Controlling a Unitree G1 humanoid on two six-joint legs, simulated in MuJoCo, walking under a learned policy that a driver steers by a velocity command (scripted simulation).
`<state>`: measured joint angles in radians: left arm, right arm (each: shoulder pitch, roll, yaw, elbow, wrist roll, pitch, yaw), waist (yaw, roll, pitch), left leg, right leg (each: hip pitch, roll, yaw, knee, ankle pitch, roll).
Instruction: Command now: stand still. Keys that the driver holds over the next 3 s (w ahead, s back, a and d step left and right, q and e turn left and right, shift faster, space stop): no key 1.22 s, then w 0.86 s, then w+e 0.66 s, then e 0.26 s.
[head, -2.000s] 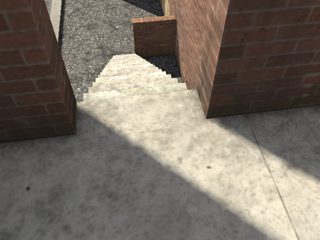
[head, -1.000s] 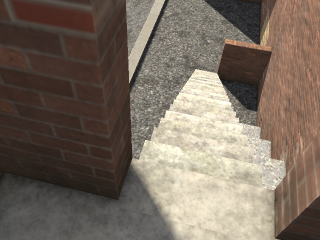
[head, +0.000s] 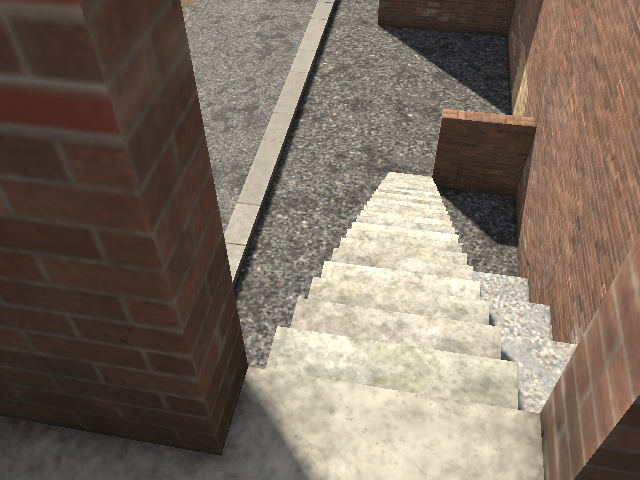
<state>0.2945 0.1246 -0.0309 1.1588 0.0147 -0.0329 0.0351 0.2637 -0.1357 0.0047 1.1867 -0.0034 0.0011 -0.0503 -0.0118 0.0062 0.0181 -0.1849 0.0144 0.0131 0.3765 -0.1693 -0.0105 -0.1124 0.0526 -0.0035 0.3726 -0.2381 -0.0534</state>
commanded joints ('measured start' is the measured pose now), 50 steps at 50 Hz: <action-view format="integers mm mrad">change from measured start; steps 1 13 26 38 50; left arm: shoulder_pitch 65 96 118 122 122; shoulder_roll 79 64 55 59 59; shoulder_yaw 15 22 26 35 53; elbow -11 -14 -21 -32 -45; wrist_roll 0 0 0 -7 -4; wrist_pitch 0 3 -1 1 9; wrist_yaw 11 13 12 22 22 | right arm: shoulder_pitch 54 73 94 102 113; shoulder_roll -61 -48 -37 -41 -36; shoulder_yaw -5 -2 -1 -7 -4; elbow -5 4 7 6 8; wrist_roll -3 -2 -1 -2 -2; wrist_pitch -9 -9 -9 -16 -4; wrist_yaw -5 -8 -10 -13 -14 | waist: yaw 2 4 5 4 8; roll -8 -4 -3 -6 -7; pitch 44 53 56 53 56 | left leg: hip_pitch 20 11 9 16 4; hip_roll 90 94 97 92 92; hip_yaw -88 -81 -72 -59 -48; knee -41 -34 -25 -26 -24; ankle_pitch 87 77 77 86 72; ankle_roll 36 30 21 8 -1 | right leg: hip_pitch -81 -85 -79 -62 -51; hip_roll -131 -125 -124 -126 -123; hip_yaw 125 131 135 130 129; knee -91 -99 -106 -104 -101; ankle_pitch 116 116 140 225 233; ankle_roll -11 -16 -18 -3 2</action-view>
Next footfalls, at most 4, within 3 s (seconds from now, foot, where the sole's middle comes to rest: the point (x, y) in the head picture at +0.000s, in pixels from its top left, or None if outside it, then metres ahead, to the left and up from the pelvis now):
1.58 left None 0.18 0.11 -0.78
1.90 right None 0.20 -0.03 -0.78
2.22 left None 0.21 0.25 -0.78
2.80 right None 0.12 0.07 -0.78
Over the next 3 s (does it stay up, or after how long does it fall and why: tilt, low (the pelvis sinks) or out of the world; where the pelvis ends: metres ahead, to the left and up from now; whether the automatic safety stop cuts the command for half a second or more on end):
stays up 0.12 0.16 -0.01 its command is cut before an obstacle after 1.6 s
